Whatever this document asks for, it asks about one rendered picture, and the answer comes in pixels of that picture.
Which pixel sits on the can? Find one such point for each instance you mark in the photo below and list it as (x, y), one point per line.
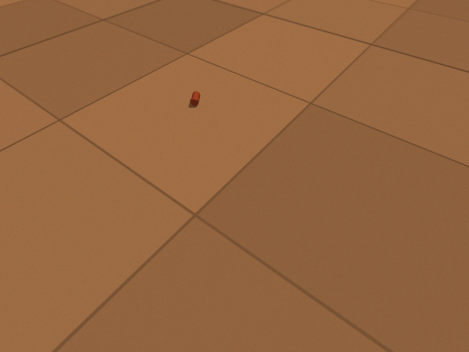
(195, 98)

